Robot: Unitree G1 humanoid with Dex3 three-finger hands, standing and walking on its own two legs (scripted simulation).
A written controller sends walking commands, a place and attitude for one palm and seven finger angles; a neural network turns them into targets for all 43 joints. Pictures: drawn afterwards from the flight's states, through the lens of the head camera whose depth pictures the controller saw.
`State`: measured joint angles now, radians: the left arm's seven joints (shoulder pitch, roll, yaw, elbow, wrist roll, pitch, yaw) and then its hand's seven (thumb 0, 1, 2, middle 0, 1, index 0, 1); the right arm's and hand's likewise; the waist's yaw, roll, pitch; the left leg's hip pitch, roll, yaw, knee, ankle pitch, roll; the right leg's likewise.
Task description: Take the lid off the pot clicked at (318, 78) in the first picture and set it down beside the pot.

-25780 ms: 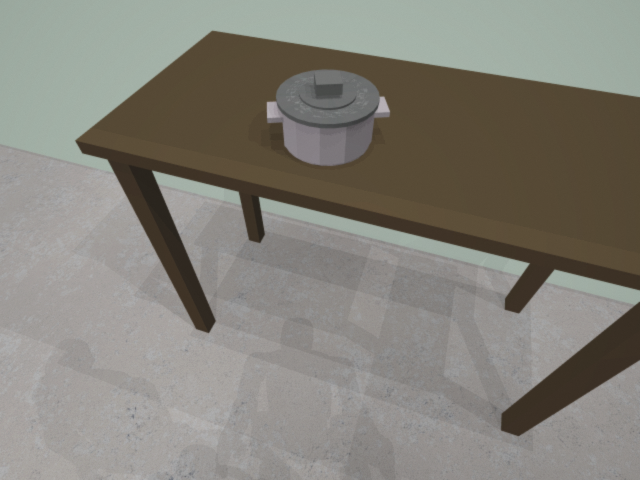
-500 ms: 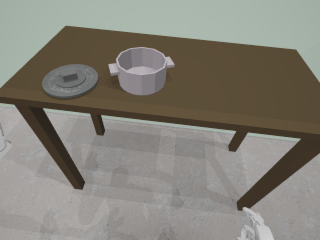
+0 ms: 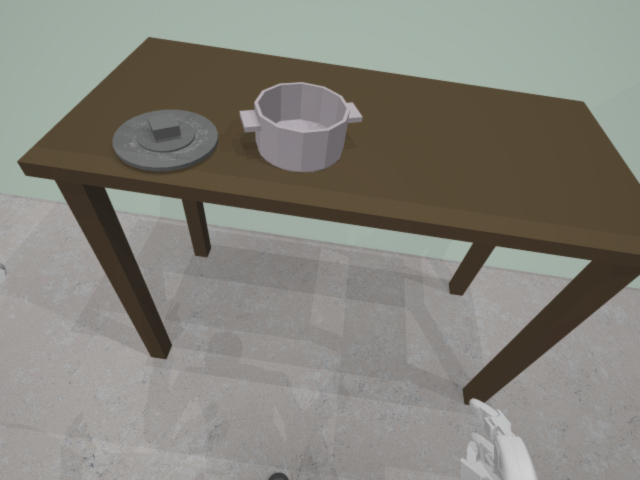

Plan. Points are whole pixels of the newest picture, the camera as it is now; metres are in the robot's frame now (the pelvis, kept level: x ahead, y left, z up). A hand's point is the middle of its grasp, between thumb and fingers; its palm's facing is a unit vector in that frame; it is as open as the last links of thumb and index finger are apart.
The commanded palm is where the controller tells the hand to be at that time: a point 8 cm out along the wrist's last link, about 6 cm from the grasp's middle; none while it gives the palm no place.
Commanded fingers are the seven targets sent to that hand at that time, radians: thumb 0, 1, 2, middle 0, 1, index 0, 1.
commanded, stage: step back with the hand held close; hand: left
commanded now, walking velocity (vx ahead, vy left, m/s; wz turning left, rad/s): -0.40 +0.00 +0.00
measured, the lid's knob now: (164, 126) +0.65 +0.32 +0.07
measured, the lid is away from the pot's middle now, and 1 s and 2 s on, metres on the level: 0.24 0.24 0.24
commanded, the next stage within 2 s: stop stepping back and stand still in 0.18 s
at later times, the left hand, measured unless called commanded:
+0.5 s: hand out of the picture +0.06 +0.23 +0.25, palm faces +0.31 -0.79 -0.53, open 7.4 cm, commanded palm +0.03 +0.30 +0.25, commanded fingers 0.00 0.90 0.90 -0.20 -0.30 -0.20 -0.30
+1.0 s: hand out of the picture +0.04 +0.26 +0.26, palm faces +0.44 -0.78 -0.45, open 7.4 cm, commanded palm -0.01 +0.32 +0.25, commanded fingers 0.00 0.90 0.90 -0.20 -0.30 -0.20 -0.30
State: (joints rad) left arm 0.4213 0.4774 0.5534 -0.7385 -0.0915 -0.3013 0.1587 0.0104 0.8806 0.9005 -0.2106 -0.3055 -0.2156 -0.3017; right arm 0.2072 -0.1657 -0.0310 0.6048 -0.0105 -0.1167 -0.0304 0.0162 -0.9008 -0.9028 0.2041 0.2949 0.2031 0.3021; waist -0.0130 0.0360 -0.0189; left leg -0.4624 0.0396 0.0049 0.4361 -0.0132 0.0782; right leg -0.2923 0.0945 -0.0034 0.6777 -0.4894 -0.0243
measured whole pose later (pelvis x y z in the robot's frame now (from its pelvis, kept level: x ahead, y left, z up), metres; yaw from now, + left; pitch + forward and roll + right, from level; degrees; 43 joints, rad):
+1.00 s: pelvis -0.15 +0.05 -0.01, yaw -2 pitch +0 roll -1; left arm 0.49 0.50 0.51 -0.78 -0.06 -0.23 0.15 0.01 0.88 0.90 -0.22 -0.31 -0.22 -0.30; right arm 0.27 -0.20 0.00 0.67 0.01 -0.06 -0.05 0.02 -0.90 -0.90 0.21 0.30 0.21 0.30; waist 0.00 0.00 -0.04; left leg -0.35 0.03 0.02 0.73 -0.40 0.03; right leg -0.24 0.03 -0.08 0.56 -0.32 -0.05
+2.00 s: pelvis -0.08 +0.03 +0.00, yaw +2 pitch +0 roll -1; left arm 0.24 0.14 0.01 1.14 0.00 0.01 0.05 0.01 0.94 0.90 -0.20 -0.30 -0.20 -0.30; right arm 0.30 -0.12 -0.03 1.10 0.00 0.00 -0.04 0.01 -0.92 -0.90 0.20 0.29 0.20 0.30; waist -0.02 0.02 0.04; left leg -0.12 0.01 0.05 0.45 -0.33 0.02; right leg -0.18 0.05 0.01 0.44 -0.26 -0.04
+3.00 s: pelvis -0.08 +0.02 +0.00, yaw +2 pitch +0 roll +0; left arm 0.27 0.13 0.02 1.14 0.00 0.00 0.05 0.01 0.93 0.90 -0.20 -0.30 -0.20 -0.30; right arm 0.32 -0.11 -0.02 1.13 0.00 -0.01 -0.05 0.01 -0.91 -0.90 0.20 0.29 0.20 0.30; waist -0.02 0.02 0.04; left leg -0.11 0.01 0.06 0.43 -0.32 0.02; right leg -0.17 0.05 0.01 0.44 -0.26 -0.04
